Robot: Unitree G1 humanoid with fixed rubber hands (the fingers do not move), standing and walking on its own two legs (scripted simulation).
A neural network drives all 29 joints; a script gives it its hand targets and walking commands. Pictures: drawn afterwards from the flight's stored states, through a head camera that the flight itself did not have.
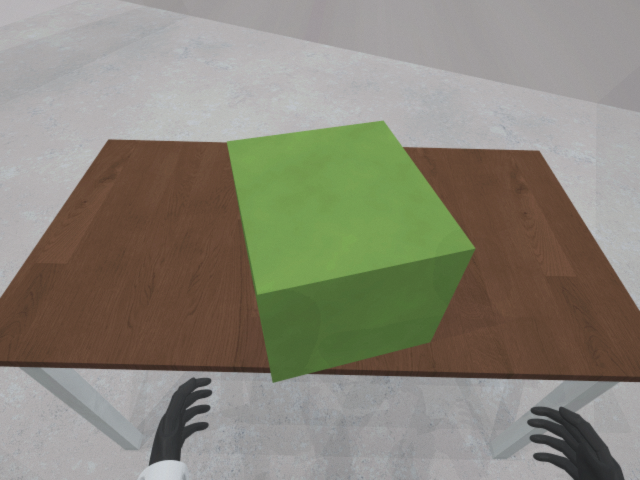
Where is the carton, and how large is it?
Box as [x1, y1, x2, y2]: [227, 120, 475, 382]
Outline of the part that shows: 383,120 227,141 244,238 273,382 430,341 475,248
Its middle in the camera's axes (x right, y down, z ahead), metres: +0.02 +0.01 +0.64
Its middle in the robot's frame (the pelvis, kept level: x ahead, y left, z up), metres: +0.47 +0.01 -0.01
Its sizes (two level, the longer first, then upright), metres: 0.307 0.272 0.243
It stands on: a table, 0.65 m high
